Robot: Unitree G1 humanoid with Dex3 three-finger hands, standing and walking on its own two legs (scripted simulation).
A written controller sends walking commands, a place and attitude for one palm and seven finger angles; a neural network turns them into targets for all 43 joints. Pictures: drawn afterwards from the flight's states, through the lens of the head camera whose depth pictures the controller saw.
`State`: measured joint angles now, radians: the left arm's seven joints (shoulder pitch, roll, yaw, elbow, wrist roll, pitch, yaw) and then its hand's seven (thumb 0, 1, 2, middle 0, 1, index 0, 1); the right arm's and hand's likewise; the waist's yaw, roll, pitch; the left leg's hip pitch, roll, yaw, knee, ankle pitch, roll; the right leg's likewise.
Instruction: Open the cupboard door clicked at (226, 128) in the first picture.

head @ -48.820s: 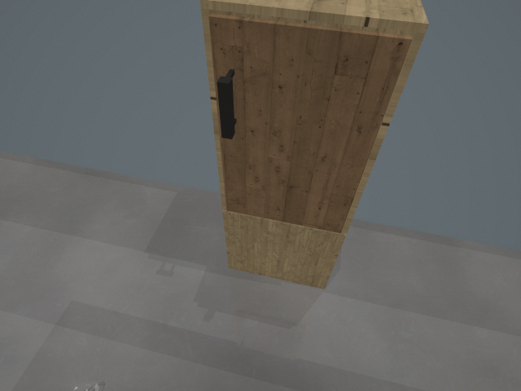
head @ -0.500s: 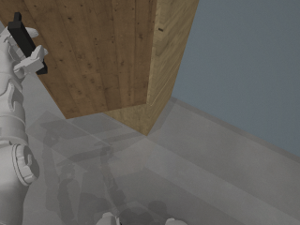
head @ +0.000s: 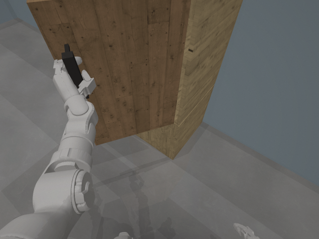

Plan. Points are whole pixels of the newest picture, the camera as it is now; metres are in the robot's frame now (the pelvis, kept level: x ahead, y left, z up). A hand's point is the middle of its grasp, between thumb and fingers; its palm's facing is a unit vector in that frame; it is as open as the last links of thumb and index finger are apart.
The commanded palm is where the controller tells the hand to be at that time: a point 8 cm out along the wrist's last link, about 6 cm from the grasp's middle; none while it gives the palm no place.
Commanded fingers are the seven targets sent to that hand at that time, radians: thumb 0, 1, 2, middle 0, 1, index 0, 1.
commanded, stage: pull the door open along its arc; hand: left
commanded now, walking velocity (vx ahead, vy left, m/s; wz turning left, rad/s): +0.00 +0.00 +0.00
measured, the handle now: (75, 72) +0.52 +0.22 +0.12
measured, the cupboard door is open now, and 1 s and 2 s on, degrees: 57 88 89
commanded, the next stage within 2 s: open thumb and fingers to let go in 0.74 s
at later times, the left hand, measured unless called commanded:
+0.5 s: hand (99, 100) +0.42 +0.14 +0.13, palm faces +0.43 -0.90 +0.05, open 6.2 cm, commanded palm +0.33 +0.17 +0.12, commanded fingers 0.00 0.90 0.90 -0.40 -1.35 -0.40 -1.35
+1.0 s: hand (130, 121) +0.35 +0.06 +0.13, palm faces +0.42 -0.91 -0.02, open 6.6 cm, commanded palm +0.30 +0.10 +0.12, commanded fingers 0.00 0.27 0.63 -0.35 -1.28 -0.35 -1.28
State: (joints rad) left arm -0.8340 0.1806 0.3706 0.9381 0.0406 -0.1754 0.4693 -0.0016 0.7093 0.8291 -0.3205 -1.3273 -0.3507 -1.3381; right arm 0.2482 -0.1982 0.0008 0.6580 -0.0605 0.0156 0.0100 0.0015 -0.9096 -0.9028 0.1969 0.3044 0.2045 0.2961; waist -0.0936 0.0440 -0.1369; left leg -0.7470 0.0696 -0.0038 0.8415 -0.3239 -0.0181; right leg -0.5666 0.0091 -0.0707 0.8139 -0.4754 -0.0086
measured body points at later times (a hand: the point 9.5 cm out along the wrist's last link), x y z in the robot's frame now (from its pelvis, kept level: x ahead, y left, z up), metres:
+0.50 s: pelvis +0.01 +0.00 +0.02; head +0.03 -0.02 +0.46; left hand +0.39 +0.18 +0.13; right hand +0.04 -0.27 -0.12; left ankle +0.05 +0.13 -0.70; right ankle -0.05 -0.11 -0.70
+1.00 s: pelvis +0.02 -0.02 +0.02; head +0.01 -0.03 +0.47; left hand +0.32 +0.11 +0.13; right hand +0.23 -0.20 -0.07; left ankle +0.05 +0.13 -0.70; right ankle -0.05 -0.11 -0.70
